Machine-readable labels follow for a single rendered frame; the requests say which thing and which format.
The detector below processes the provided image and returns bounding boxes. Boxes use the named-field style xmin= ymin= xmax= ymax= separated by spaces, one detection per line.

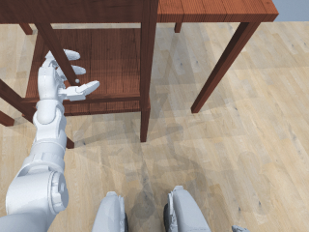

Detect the left robot hand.
xmin=38 ymin=49 xmax=100 ymax=104

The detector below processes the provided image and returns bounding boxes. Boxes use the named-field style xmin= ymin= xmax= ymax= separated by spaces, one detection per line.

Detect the left robot thigh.
xmin=91 ymin=194 xmax=126 ymax=232

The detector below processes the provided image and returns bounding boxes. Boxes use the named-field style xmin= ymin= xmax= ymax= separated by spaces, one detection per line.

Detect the robot right shin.
xmin=168 ymin=186 xmax=183 ymax=232

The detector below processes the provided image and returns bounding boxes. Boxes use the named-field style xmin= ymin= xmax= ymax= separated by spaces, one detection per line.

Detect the left robot forearm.
xmin=5 ymin=99 xmax=68 ymax=215

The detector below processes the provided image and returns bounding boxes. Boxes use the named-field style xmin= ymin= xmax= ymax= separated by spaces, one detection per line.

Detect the chair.
xmin=0 ymin=0 xmax=159 ymax=149

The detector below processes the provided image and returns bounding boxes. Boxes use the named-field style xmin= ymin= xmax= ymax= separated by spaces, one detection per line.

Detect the robot left upper arm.
xmin=0 ymin=170 xmax=70 ymax=232

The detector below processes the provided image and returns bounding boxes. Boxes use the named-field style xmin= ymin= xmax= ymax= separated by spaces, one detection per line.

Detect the table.
xmin=0 ymin=0 xmax=279 ymax=127

